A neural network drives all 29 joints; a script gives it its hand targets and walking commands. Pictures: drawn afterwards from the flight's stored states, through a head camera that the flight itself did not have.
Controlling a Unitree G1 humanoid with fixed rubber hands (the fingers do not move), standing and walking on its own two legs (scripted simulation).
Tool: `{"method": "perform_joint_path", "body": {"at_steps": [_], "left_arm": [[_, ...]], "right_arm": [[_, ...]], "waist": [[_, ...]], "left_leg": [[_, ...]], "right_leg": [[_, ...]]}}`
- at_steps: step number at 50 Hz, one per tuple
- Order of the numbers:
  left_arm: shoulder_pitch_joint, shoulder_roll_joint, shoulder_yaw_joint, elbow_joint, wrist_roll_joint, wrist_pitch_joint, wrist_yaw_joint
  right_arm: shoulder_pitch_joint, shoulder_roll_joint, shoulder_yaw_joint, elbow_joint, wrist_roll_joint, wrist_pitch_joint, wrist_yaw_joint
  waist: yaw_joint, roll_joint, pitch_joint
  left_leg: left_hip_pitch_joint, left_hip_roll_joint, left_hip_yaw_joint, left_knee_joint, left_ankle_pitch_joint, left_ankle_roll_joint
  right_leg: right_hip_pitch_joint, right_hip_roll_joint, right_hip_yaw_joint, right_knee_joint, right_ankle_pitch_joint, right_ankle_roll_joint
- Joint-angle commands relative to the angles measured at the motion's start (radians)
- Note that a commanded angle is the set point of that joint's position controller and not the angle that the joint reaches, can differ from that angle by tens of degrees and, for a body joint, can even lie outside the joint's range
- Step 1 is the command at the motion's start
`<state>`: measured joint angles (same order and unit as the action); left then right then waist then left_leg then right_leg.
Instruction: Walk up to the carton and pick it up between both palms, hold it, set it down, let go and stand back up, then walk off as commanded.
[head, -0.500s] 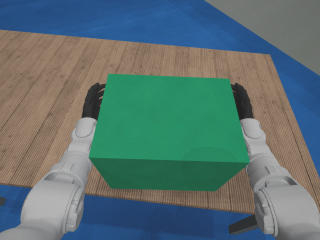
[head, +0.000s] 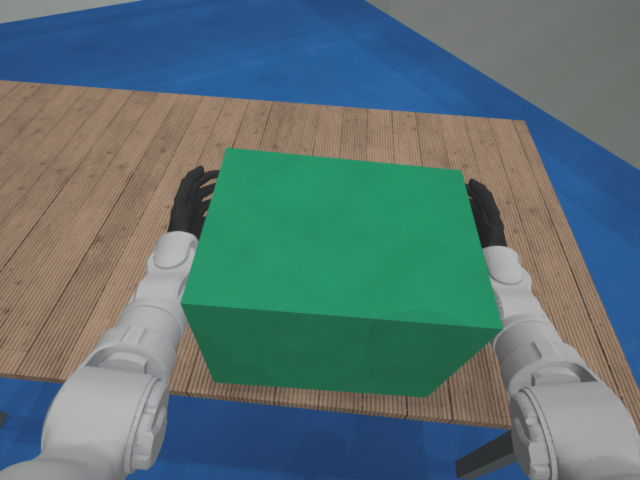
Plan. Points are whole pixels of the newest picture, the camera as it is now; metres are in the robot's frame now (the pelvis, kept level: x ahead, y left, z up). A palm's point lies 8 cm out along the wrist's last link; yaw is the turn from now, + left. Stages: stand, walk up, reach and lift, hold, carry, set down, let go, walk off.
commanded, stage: reach and lift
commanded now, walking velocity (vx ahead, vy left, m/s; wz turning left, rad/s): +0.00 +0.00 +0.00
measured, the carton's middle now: (332, 280) +0.38 +0.04 +0.03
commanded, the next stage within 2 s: none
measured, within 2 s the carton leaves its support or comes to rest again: neither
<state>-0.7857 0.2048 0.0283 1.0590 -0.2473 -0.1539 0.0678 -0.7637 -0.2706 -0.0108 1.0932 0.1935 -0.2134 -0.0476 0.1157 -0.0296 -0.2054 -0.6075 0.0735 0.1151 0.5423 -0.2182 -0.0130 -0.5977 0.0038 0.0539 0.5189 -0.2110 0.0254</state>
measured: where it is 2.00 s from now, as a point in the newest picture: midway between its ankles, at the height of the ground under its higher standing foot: outside the picture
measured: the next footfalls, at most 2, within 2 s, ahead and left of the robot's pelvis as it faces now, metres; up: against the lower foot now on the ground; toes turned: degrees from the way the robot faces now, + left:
none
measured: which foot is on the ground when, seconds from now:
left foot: down 0.00-1.00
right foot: down 0.00-1.00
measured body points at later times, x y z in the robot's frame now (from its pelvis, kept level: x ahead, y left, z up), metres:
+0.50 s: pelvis -0.02 -0.01 +0.00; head +0.01 -0.02 +0.45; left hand +0.39 +0.23 +0.13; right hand +0.43 -0.16 +0.11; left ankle +0.01 +0.12 -0.73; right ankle +0.01 -0.14 -0.73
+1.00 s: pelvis -0.05 -0.02 +0.00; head -0.05 -0.02 +0.45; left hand +0.36 +0.22 +0.16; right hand +0.40 -0.17 +0.17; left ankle +0.01 +0.12 -0.73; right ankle +0.01 -0.14 -0.73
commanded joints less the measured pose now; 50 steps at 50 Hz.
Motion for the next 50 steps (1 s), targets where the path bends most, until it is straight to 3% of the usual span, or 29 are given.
{"method": "perform_joint_path", "body": {"at_steps": [1,3,4,9,10,15,18,20,21,23,25,26,27,28,29,31,32,33,34,36,37,38,41,43,44,46,48,49,50], "left_arm": [[-0.643,-0.662,-0.349,-0.463,0.007,-0.015,-0.089],[-0.678,-0.654,-0.349,-0.506,0.001,0.007,-0.090],[-0.664,-0.651,-0.342,-0.500,0.005,0.023,-0.091],[-0.671,-0.643,-0.339,-0.548,0.007,0.096,-0.096],[-0.651,-0.663,-0.349,-0.596,-0.004,0.101,-0.095],[-0.652,-0.651,-0.335,-0.636,-0.004,0.168,-0.097],[-0.671,-0.644,-0.327,-0.647,-0.006,0.201,-0.100],[-0.669,-0.613,-0.307,-0.648,-0.004,0.227,-0.115],[-0.652,-0.627,-0.290,-0.660,-0.003,0.238,-0.115],[-0.685,-0.640,-0.318,-0.705,-0.023,0.250,-0.111],[-0.678,-0.617,-0.295,-0.735,-0.022,0.275,-0.114],[-0.693,-0.621,-0.284,-0.726,-0.015,0.286,-0.114],[-0.655,-0.600,-0.264,-0.713,-0.011,0.306,-0.121],[-0.684,-0.613,-0.277,-0.726,-0.009,0.319,-0.122],[-0.670,-0.590,-0.231,-0.697,0.003,0.338,-0.129],[-0.724,-0.612,-0.249,-0.752,-0.008,0.350,-0.128],[-0.738,-0.616,-0.260,-0.791,-0.014,0.357,-0.127],[-0.732,-0.616,-0.240,-0.743,-0.017,0.365,-0.126],[-0.702,-0.588,-0.232,-0.780,-0.013,0.378,-0.125],[-0.719,-0.599,-0.226,-0.748,-0.005,0.409,-0.124],[-0.759,-0.580,-0.206,-0.774,-0.006,0.409,-0.128],[-0.758,-0.604,-0.222,-0.788,-0.004,0.421,-0.126],[-0.786,-0.572,-0.186,-0.756,0.000,0.443,-0.138],[-0.813,-0.573,-0.193,-0.834,-0.020,0.451,-0.127],[-0.756,-0.555,-0.174,-0.774,0.004,0.469,-0.135],[-0.804,-0.542,-0.158,-0.785,0.008,0.479,-0.136],[-0.832,-0.561,-0.186,-0.869,-0.020,0.488,-0.127],[-0.797,-0.550,-0.163,-0.787,0.000,0.506,-0.130],[-0.817,-0.558,-0.167,-0.789,0.002,0.515,-0.133]], "right_arm": [[-0.743,0.673,0.318,-0.526,0.026,0.008,0.169],[-0.770,0.697,0.340,-0.554,0.038,0.032,0.171],[-0.756,0.677,0.316,-0.538,0.039,0.044,0.169],[-0.786,0.663,0.310,-0.577,0.063,0.094,0.161],[-0.789,0.673,0.326,-0.642,0.074,0.098,0.165],[-0.825,0.691,0.344,-0.699,0.100,0.157,0.155],[-0.817,0.693,0.331,-0.699,0.105,0.193,0.145],[-0.825,0.729,0.343,-0.738,0.111,0.227,0.128],[-0.835,0.729,0.350,-0.762,0.128,0.236,0.130],[-0.879,0.738,0.345,-0.824,0.138,0.253,0.125],[-0.841,0.759,0.369,-0.846,0.142,0.282,0.112],[-0.875,0.754,0.347,-0.827,0.147,0.296,0.115],[-0.858,0.753,0.341,-0.836,0.151,0.322,0.106],[-0.852,0.725,0.299,-0.800,0.149,0.333,0.108],[-0.852,0.746,0.306,-0.799,0.150,0.350,0.104],[-0.893,0.749,0.291,-0.805,0.156,0.361,0.104],[-0.901,0.746,0.291,-0.834,0.163,0.368,0.106],[-0.914,0.748,0.283,-0.814,0.157,0.377,0.106],[-0.885,0.765,0.304,-0.826,0.175,0.395,0.103],[-0.908,0.728,0.249,-0.790,0.169,0.418,0.109],[-0.929,0.756,0.257,-0.781,0.165,0.421,0.110],[-0.903,0.740,0.241,-0.767,0.167,0.431,0.110],[-0.941,0.762,0.236,-0.787,0.163,0.454,0.102],[-0.948,0.791,0.251,-0.815,0.179,0.472,0.103],[-0.903,0.776,0.235,-0.772,0.175,0.487,0.100],[-0.959,0.787,0.245,-0.781,0.183,0.497,0.099],[-0.955,0.806,0.265,-0.838,0.210,0.506,0.101],[-0.922,0.773,0.240,-0.769,0.201,0.521,0.101],[-0.957,0.774,0.236,-0.787,0.197,0.524,0.103]], "waist": [[0.011,0.086,-0.776],[0.027,0.064,-0.776],[0.010,0.053,-0.741],[0.008,0.072,-0.719],[0.015,0.056,-0.787],[0.038,0.041,-0.781],[0.018,0.050,-0.745],[0.018,0.014,-0.725],[0.034,0.018,-0.727],[0.012,0.031,-0.787],[0.022,0.005,-0.783],[0.019,0.021,-0.771],[0.013,-0.008,-0.702],[-0.008,0.038,-0.674],[0.006,-0.006,-0.661],[-0.011,0.035,-0.688],[-0.016,0.032,-0.721],[-0.015,0.021,-0.717],[0.001,0.006,-0.684],[-0.020,0.036,-0.643],[-0.010,0.023,-0.654],[-0.033,0.051,-0.670],[-0.039,0.011,-0.631],[-0.034,0.000,-0.693],[-0.044,0.014,-0.599],[-0.028,0.006,-0.629],[-0.038,0.003,-0.705],[-0.051,0.017,-0.618],[-0.052,0.026,-0.620]], "left_leg": [[0.526,-0.079,-0.107,0.010,0.653,-0.077],[0.530,-0.079,-0.101,0.002,0.643,-0.071],[0.530,-0.079,-0.103,-0.004,0.622,-0.072],[0.526,-0.082,-0.102,-0.019,0.587,-0.068],[0.535,-0.083,-0.105,-0.021,0.591,-0.062],[0.514,-0.090,-0.095,-0.043,0.534,-0.047],[0.496,-0.094,-0.095,-0.060,0.481,-0.038],[0.458,-0.106,-0.085,-0.073,0.434,-0.015],[0.465,-0.105,-0.089,-0.082,0.423,-0.017],[0.460,-0.106,-0.090,-0.083,0.412,-0.015],[0.463,-0.115,-0.085,-0.085,0.409,-0.003],[0.457,-0.109,-0.093,-0.093,0.377,-0.001],[0.449,-0.114,-0.086,-0.110,0.358,0.004],[0.469,-0.109,-0.096,-0.120,0.345,-0.002],[0.451,-0.113,-0.081,-0.127,0.307,0.011],[0.446,-0.113,-0.089,-0.134,0.293,0.008],[0.464,-0.108,-0.093,-0.136,0.302,0.006],[0.458,-0.110,-0.092,-0.133,0.284,0.005],[0.454,-0.116,-0.083,-0.141,0.292,0.014],[0.453,-0.106,-0.092,-0.156,0.239,0.013],[0.441,-0.109,-0.088,-0.157,0.213,0.020],[0.456,-0.105,-0.094,-0.160,0.229,0.010],[0.417,-0.111,-0.089,-0.173,0.164,0.027],[0.422,-0.116,-0.088,-0.173,0.191,0.028],[0.403,-0.119,-0.082,-0.186,0.168,0.030],[0.407,-0.117,-0.085,-0.192,0.141,0.036],[0.433,-0.117,-0.089,-0.179,0.185,0.036],[0.431,-0.120,-0.091,-0.185,0.148,0.033],[0.413,-0.120,-0.095,-0.187,0.139,0.034]], "right_leg": [[0.284,0.095,-0.101,-0.123,0.394,-0.034],[0.303,0.097,-0.095,-0.125,0.384,-0.033],[0.299,0.100,-0.097,-0.136,0.363,-0.035],[0.328,0.092,-0.087,-0.147,0.357,-0.036],[0.356,0.093,-0.086,-0.143,0.377,-0.036],[0.397,0.090,-0.072,-0.146,0.365,-0.032],[0.398,0.083,-0.071,-0.155,0.346,-0.025],[0.465,0.059,-0.051,-0.157,0.381,-0.015],[0.457,0.068,-0.054,-0.162,0.338,-0.014],[0.479,0.067,-0.049,-0.155,0.346,-0.020],[0.503,0.059,-0.040,-0.162,0.372,-0.008],[0.487,0.061,-0.042,-0.162,0.324,-0.012],[0.513,0.052,-0.039,-0.175,0.317,-0.006],[0.489,0.052,-0.044,-0.178,0.283,-0.014],[0.519,0.041,-0.036,-0.189,0.253,-0.011],[0.522,0.037,-0.032,-0.182,0.237,-0.015],[0.516,0.042,-0.032,-0.182,0.234,-0.014],[0.498,0.044,-0.035,-0.188,0.211,-0.017],[0.536,0.036,-0.025,-0.189,0.218,-0.008],[0.497,0.034,-0.031,-0.198,0.154,-0.020],[0.506,0.031,-0.029,-0.197,0.125,-0.017],[0.513,0.032,-0.031,-0.196,0.151,-0.019],[0.510,0.029,-0.012,-0.209,0.071,-0.014],[0.555,0.023,-0.010,-0.200,0.107,-0.009],[0.548,0.018,-0.002,-0.204,0.098,-0.007],[0.541,0.019,0.000,-0.208,0.049,-0.007],[0.559,0.023,-0.009,-0.192,0.116,-0.002],[0.532,0.022,-0.017,-0.207,0.095,-0.003],[0.531,0.020,-0.006,-0.207,0.078,-0.005]]}}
